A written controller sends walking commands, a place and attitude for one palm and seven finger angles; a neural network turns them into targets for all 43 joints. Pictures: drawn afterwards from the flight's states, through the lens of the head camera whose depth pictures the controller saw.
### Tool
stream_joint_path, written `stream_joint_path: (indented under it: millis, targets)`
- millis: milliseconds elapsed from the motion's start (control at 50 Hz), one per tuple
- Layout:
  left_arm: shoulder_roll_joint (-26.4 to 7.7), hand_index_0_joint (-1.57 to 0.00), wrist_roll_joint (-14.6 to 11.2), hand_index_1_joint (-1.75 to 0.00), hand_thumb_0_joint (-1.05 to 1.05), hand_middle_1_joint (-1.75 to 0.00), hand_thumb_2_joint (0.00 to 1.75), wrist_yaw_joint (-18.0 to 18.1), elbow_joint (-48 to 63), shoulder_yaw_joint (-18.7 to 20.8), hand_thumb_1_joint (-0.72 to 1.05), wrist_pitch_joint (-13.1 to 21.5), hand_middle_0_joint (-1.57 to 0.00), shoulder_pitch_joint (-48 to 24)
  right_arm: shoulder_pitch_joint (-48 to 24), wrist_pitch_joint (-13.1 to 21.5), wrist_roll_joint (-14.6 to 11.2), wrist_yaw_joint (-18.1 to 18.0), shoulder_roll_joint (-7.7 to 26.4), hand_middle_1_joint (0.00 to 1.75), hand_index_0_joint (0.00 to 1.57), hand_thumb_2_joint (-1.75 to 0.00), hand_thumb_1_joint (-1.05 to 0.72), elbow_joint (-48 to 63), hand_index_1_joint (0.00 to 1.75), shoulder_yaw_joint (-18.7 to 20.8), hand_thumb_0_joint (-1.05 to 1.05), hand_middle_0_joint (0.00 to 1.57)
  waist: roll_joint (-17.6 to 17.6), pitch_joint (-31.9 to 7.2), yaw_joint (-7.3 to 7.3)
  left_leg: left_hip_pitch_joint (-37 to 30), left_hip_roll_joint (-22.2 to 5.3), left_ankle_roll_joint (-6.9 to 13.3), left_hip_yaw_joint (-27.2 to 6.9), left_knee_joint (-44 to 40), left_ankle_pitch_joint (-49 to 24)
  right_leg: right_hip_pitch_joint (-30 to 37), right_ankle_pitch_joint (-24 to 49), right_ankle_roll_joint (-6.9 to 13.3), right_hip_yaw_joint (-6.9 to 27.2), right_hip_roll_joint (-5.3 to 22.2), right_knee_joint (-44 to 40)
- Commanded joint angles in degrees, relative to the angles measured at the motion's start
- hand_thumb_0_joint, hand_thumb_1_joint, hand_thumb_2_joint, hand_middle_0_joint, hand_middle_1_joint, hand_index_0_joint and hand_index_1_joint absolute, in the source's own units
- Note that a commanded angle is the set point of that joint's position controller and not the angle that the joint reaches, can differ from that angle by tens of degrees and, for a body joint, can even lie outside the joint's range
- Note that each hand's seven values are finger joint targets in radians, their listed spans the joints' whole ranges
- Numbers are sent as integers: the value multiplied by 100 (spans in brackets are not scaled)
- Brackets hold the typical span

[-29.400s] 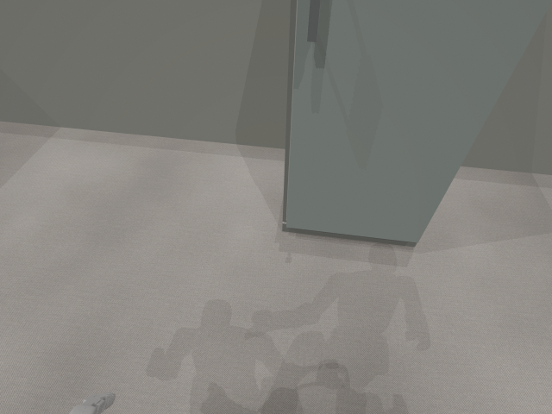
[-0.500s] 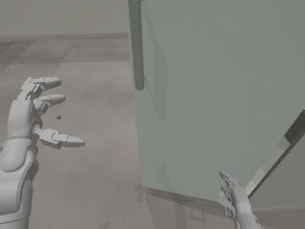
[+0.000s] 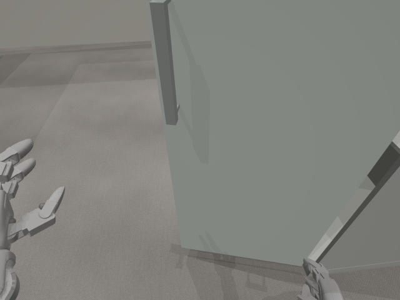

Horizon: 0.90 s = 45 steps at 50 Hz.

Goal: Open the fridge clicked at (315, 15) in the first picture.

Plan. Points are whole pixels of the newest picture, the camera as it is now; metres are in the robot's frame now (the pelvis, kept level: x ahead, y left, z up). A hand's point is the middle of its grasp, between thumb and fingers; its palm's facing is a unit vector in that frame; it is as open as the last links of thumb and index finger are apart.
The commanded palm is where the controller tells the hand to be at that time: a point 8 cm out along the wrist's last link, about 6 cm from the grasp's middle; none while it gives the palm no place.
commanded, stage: draw the hand back to the body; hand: left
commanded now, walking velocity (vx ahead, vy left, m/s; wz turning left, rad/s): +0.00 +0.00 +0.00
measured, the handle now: (169, 66) +0.48 +0.13 +0.26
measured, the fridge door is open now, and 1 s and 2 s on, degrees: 75 75 75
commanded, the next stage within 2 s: step back with the hand held close in 0.46 s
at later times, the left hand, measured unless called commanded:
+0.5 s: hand (30, 225) +0.16 +0.28 +0.16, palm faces +0.53 -0.78 -0.35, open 7.5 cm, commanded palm +0.11 +0.31 +0.17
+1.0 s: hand (14, 234) +0.15 +0.29 +0.15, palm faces +0.42 -0.76 -0.49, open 7.4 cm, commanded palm +0.10 +0.32 +0.17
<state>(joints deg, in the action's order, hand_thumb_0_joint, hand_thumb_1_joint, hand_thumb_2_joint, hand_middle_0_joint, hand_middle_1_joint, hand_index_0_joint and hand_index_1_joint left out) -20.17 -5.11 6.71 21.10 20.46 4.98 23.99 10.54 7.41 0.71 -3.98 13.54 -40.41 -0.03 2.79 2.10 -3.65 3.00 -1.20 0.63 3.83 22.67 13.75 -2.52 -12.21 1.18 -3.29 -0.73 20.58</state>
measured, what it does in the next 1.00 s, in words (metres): shifts its weight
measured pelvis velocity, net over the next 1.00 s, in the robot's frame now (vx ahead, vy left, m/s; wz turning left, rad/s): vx -0.05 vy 0.03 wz -0.02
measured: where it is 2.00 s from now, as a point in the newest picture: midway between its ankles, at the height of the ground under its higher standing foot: outside the picture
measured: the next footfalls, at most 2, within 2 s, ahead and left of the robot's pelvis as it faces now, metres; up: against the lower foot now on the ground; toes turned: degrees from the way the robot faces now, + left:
right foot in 1.50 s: -0.11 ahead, -0.10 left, +0.00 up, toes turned +3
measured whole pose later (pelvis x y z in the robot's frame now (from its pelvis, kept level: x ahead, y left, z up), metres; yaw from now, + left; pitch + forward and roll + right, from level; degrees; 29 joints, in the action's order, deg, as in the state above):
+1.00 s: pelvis -0.05 +0.03 -0.01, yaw -1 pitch -1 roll +0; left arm -24.8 -2.4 9.0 26.5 23.9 9.6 31.2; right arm 11.8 2.8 0.0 -5.6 13.0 -33.4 -0.4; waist 0.7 0.3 -0.9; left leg 18.3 0.5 3.4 5.9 32.4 13.9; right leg -19.1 -12.6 -0.9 -1.2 1.6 32.2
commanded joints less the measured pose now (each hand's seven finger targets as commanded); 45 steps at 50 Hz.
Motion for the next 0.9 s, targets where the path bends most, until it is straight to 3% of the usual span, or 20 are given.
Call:
stream_joint_path:
  millis: [0,80,200,320,380,540,560,580,600,620,640,700,780,880]
  targets:
    - [-1066,-20,16,-36,0,-36,85,102,1243,682,79,395,-20,-274,-789,316,-35,-47,586,30,20,-90,-90,941,30,211,0,20,303,-423,-65,127,-52,-6,-171,-242,-1541,63,1124,-19,252,87,-266]
    - [-1088,-20,29,-30,0,-30,90,124,1310,655,90,392,-20,-253,-789,329,-30,-83,611,30,20,-90,-90,973,30,212,0,20,119,-359,-48,104,-38,19,-199,-239,-1389,-28,988,-23,248,75,-313]
    - [-1076,-20,97,-30,0,-30,90,231,1435,553,90,411,-20,-674,-830,415,-7,-157,579,30,20,-90,-90,917,30,168,0,20,326,-326,-2,11,-1,32,-230,-281,-1051,-112,636,-19,227,82,-415]
    - [-998,-20,50,-30,0,-30,90,198,1098,582,90,389,-20,-482,-881,373,-4,-156,535,30,20,-90,-90,897,30,145,0,20,-78,-149,-52,132,-6,40,-240,-369,-816,-93,401,-24,228,83,-496]
    - [-1028,-20,58,-30,0,-30,90,181,1049,616,90,400,-20,-460,-901,361,-5,-150,540,30,20,-90,-90,885,30,147,0,20,171,-92,-69,154,2,35,-226,-391,-665,-106,232,-11,274,102,-566]
    - [-1072,-20,55,-30,0,-30,90,183,1226,646,90,467,-20,-366,-925,406,8,-140,529,30,20,-90,-90,909,30,159,0,20,60,-252,-85,118,-2,41,-227,-374,-712,-28,295,-26,279,95,-531]
    - [-643,-20,102,-30,0,-30,90,142,1157,86,90,470,-20,-723,-934,427,2,-137,521,30,20,-90,-90,867,30,124,0,20,75,-107,31,144,18,53,-218,-392,-631,-163,205,-45,257,104,-562]
    - [-1680,-20,161,-30,0,-30,90,224,1536,1045,90,701,-20,-1721,-827,333,-150,-75,539,30,20,-90,-90,1178,30,-13,0,20,314,350,208,677,-98,90,-341,-223,-40,-771,112,-28,759,330,-764]
    - [-1052,-20,186,-30,0,-30,90,163,959,575,90,693,-20,-815,-767,270,-71,-92,529,30,20,-90,-90,953,30,26,0,20,-296,323,280,758,-153,118,-440,79,-67,-1166,195,29,899,581,-830]
    - [-919,-20,244,-30,0,-30,90,146,870,440,90,646,-20,-410,-688,200,-54,-63,522,30,20,-90,-90,999,30,53,0,20,-617,107,287,623,-151,122,-395,314,-172,-1286,288,67,1014,761,-830]
    - [-910,-20,262,-30,0,-30,90,150,874,419,90,618,-20,-227,-604,132,-68,-46,526,30,20,-90,-90,1077,30,77,0,20,-708,-127,289,574,-135,113,-338,523,-234,-1316,363,109,1078,914,-776]
    - [-1109,-20,290,-30,0,-30,90,226,1345,607,90,701,-20,113,-541,21,-75,-85,558,30,20,-90,-90,1228,30,131,0,20,-130,-943,278,531,-236,82,-357,646,-856,-1007,1071,176,947,1060,-181]
    - [-1486,-20,275,-30,0,-30,90,334,1872,1058,90,739,-20,552,-608,-110,-73,-149,637,30,20,-90,-90,1479,30,188,0,20,332,-1437,198,743,-467,104,-640,520,-1881,-759,1447,59,631,710,549]
    - [-1427,-20,234,-30,0,-30,90,365,1866,1131,90,782,-20,687,-585,-179,-84,-220,686,30,20,-90,-90,1632,30,213,0,20,462,-1174,174,1473,-800,223,-985,64,-1796,-754,755,-110,432,288,1118]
